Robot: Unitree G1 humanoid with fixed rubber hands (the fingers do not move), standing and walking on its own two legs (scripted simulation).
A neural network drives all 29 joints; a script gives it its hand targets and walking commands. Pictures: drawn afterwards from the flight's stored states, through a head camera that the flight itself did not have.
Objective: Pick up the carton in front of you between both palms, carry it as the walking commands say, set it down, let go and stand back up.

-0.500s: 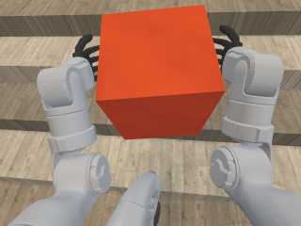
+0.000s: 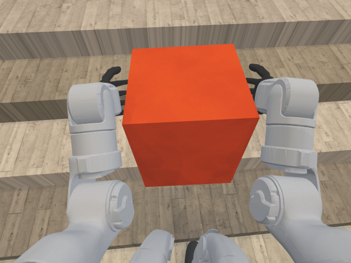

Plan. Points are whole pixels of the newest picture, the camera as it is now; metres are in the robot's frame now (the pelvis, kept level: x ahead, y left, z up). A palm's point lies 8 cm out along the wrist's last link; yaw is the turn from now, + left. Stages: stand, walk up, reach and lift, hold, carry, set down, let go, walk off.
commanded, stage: carry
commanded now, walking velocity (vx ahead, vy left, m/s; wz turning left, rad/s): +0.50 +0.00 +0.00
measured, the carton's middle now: (185, 121) +0.40 +0.03 +0.06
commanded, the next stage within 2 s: none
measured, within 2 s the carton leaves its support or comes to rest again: neither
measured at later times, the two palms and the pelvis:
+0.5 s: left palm out of the picture +0.70 +0.14 +0.32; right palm out of the picture +0.64 -0.16 +0.31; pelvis +0.30 +0.06 +0.17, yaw +0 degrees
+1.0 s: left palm out of the picture +0.94 +0.12 +0.43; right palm out of the picture +0.99 -0.17 +0.44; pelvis +0.59 -0.06 +0.29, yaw +1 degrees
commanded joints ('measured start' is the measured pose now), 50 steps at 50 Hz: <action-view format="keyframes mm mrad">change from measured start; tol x64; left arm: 1 -908 -1256 -679 -186 -609 -14 -229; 50 -864 -1223 -620 -177 -642 -61 -245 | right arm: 1 -672 1001 466 -133 283 5 212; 50 -679 1067 523 -75 348 -8 219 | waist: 1 -13 28 -656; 50 -19 -69 -624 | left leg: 1 -347 36 39 63 -51 26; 9 -762 145 147 148 -319 67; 15 309 -17 378 -794 -15 82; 18 846 384 -630 -1341 923 408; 23 584 300 -349 -1362 -91 158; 37 380 244 229 -1823 227 101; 40 512 275 301 -1336 1438 51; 43 78 -31 45 -278 -65 -110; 50 -271 112 26 -38 -14 36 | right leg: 1 757 -244 543 -362 424 -17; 11 646 -264 300 -689 325 -47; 15 559 -245 19 -230 1644 25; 18 -13 128 246 951 -2 222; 33 -990 -200 222 1130 -394 76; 41 416 46 -80 -48 107 93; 43 786 -390 897 -421 262 -87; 50 620 -325 573 -396 -67 -40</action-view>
